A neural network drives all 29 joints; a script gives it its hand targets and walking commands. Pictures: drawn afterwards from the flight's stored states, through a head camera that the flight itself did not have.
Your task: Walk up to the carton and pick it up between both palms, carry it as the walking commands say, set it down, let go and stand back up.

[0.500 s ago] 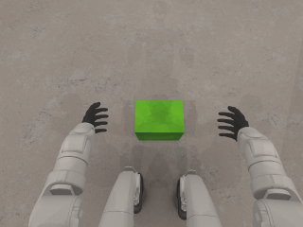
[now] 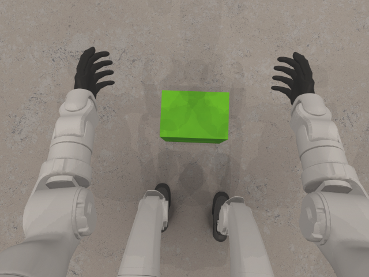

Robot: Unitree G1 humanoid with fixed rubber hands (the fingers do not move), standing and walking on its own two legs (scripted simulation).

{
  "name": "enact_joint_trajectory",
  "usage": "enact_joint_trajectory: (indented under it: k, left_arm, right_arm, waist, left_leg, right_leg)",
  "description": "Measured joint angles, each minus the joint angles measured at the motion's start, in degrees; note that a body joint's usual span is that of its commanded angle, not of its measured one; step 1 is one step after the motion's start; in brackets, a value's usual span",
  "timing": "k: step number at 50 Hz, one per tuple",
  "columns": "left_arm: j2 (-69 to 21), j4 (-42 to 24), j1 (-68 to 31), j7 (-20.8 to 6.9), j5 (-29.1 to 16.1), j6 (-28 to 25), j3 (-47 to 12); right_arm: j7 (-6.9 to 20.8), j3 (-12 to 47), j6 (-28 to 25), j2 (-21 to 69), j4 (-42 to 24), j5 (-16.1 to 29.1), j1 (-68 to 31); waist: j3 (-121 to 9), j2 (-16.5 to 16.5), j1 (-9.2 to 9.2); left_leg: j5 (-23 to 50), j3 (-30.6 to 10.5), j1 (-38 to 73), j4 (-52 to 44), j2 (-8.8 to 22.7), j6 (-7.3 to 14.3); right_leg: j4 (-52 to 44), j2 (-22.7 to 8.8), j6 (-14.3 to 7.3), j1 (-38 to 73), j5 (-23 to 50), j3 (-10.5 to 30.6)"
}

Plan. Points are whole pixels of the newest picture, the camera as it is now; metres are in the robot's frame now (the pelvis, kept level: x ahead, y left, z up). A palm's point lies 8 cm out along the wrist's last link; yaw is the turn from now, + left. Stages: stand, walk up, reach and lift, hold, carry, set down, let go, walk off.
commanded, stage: reach and lift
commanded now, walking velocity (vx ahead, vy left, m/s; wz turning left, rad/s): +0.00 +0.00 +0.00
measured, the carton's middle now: (193, 119) +0.48 +0.01 -0.54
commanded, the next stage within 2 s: none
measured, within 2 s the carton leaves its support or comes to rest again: neither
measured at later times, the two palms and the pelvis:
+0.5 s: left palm (108, 92) +0.48 +0.23 -0.18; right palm (285, 94) +0.49 -0.20 -0.18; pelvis -0.02 +0.01 -0.06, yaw -1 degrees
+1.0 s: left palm (126, 105) +0.48 +0.23 -0.33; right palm (260, 107) +0.49 -0.19 -0.34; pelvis -0.04 +0.00 -0.20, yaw -1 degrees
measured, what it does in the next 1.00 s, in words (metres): lowers itself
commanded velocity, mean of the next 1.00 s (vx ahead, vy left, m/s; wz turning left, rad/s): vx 0.00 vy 0.00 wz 0.00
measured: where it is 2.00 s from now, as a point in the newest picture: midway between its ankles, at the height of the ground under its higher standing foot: (190, 220)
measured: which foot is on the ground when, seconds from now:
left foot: down 0.00-1.00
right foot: down 0.00-1.00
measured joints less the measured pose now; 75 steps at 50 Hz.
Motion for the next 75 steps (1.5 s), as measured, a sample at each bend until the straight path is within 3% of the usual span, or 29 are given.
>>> enact_joint_trajectory:
  k: [7,14,22,26,43,51,59,68,72,75]
  left_arm:
    - [-0.2,0.8,-6.1,-0.2,1.6,0.2,2.0]
    - [-3.0,-0.2,-5.4,-0.1,4.6,-0.6,4.8]
    - [-3.1,1.4,-6.5,-0.1,5.2,-1.6,6.9]
    - [-1.4,1.6,-9.7,0.7,3.9,-0.7,5.9]
    - [3.2,3.6,-16.5,4.2,-3.1,0.6,-1.0]
    - [3.7,9.4,-19.5,4.4,-4.7,-1.5,-2.5]
    - [3.3,10.5,-20.7,5.7,-6.8,-4.0,-4.7]
    - [4.9,12.2,-27.4,7.4,-8.8,-5.1,-7.2]
    - [8.8,13.3,-33.5,7.8,-11.7,-4.7,-10.6]
    - [9.3,14.3,-34.0,8.0,-14.6,-4.9,-12.4]
  right_arm:
    - [1.8,-2.6,-0.5,-2.1,0.4,-1.4,-5.2]
    - [3.7,-4.0,-1.1,-1.4,0.0,-2.4,-5.0]
    - [3.5,-5.6,-1.4,-1.3,2.9,-3.8,-8.4]
    - [2.4,-5.5,-0.9,-1.9,3.4,-3.8,-11.3]
    - [-1.8,2.5,0.9,-6.3,4.0,6.1,-16.7]
    - [-2.5,4.5,-1.4,-6.2,9.9,6.5,-20.6]
    - [-3.5,5.9,-3.5,-6.6,10.2,7.5,-21.1]
    - [-4.3,10.1,-4.2,-10.0,11.9,12.0,-28.4]
    - [-5.1,11.4,-4.4,-11.5,12.0,13.1,-33.0]
    - [-5.5,13.5,-4.0,-12.6,14.2,14.0,-33.6]
  waist:
    - [0.3,0.3,-0.07]
    - [-1.9,-0.3,0.05]
    - [-2.4,-0.3,0.38]
    - [-0.7,-0.6,-0.17]
    - [6.0,-0.9,0.0]
    - [7.9,-0.2,0.57]
    - [12.2,-0.2,0.02]
    - [27.2,-0.2,0.47]
    - [37.1,0.6,0.78]
    - [36.5,0.8,0.95]
  left_leg:
    - [0.6,0.4,-3.7,-0.3,0.0,0.4]
    - [0.3,1.5,-7.1,0.4,0.5,0.8]
    - [-1.6,1.6,-14.6,7.7,0.4,0.9]
    - [-3.0,1.2,-19.8,13.9,0.1,0.6]
    - [-8.1,-0.3,-34.9,36.0,0.1,0.0]
    - [-10.1,-0.3,-39.7,43.7,0.1,0.1]
    - [-11.1,-0.4,-43.8,50.2,0.0,0.2]
    - [-11.0,-0.1,-42.6,56.5,0.1,0.3]
    - [-10.7,-0.2,-40.2,59.2,-0.4,0.2]
    - [-10.5,0.1,-42.5,61.3,-0.6,0.2]
  right_leg:
    - [-0.5,0.0,0.4,-3.7,0.9,0.4]
    - [0.0,0.5,0.8,-7.6,1.1,1.6]
    - [7.8,0.5,0.9,-15.3,-1.0,2.2]
    - [14.4,0.2,0.7,-20.4,-2.8,1.9]
    - [36.6,0.5,0.4,-35.0,-8.6,1.6]
    - [44.3,0.7,0.7,-39.7,-10.7,2.1]
    - [50.8,0.9,1.1,-43.7,-11.9,2.5]
    - [57.4,1.3,1.4,-42.7,-11.9,3.2]
    - [60.5,1.0,1.4,-40.0,-12.2,3.4]
    - [63.0,1.0,1.5,-42.5,-12.3,3.9]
